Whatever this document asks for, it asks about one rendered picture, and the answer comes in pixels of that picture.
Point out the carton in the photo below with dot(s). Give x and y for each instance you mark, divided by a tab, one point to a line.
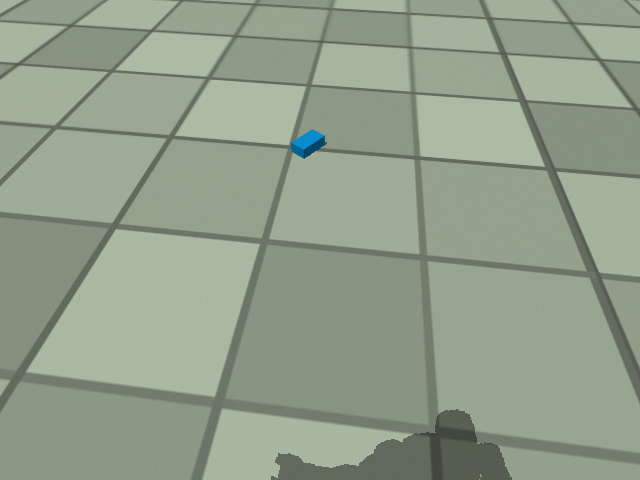
307	143

